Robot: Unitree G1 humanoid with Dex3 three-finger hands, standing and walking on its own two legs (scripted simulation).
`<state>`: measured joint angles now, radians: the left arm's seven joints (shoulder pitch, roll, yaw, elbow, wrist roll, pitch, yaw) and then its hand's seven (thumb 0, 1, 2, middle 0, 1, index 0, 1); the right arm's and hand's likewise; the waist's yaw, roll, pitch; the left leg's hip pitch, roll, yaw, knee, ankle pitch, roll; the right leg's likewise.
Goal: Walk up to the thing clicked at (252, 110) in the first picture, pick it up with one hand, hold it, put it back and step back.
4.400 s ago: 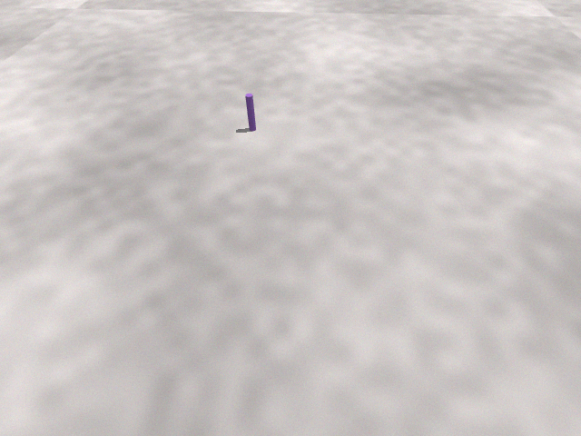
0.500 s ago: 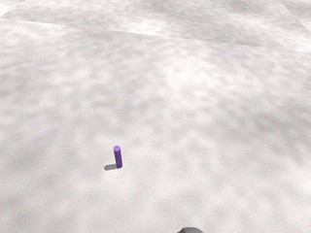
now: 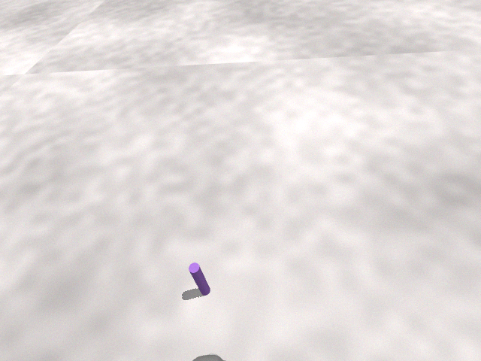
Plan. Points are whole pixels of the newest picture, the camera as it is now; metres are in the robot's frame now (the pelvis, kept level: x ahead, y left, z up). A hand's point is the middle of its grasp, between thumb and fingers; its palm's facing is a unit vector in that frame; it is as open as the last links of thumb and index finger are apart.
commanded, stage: walk up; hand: left
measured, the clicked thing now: (200, 280) +0.55 +0.26 -0.66
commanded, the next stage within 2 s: none
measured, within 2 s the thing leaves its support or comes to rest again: neither
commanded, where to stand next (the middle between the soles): +0.20 +0.04 m, yaw +1 degrees
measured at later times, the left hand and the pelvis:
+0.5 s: hand out of the picture +0.12 +0.32 -0.17, palm faces -0.05 -0.94 -0.33, open 7.3 cm; pelvis +0.09 +0.06 -0.01, yaw +1 degrees
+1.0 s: hand (118, 345) +0.21 +0.29 -0.15, palm faces -0.03 -0.94 -0.33, open 7.4 cm; pelvis +0.11 +0.04 +0.00, yaw +0 degrees
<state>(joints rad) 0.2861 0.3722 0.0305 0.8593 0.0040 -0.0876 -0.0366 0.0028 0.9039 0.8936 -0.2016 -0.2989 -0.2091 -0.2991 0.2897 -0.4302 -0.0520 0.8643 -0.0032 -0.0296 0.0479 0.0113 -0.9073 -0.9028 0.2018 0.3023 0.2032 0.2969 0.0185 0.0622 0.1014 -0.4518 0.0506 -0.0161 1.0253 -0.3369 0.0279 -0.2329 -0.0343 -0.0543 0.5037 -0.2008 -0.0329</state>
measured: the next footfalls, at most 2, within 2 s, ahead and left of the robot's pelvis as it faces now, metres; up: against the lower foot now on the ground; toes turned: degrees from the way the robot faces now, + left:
left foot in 0.24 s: +0.18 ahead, +0.16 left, +0.00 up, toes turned +3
right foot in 0.62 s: +0.18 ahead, -0.09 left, +0.00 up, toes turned -2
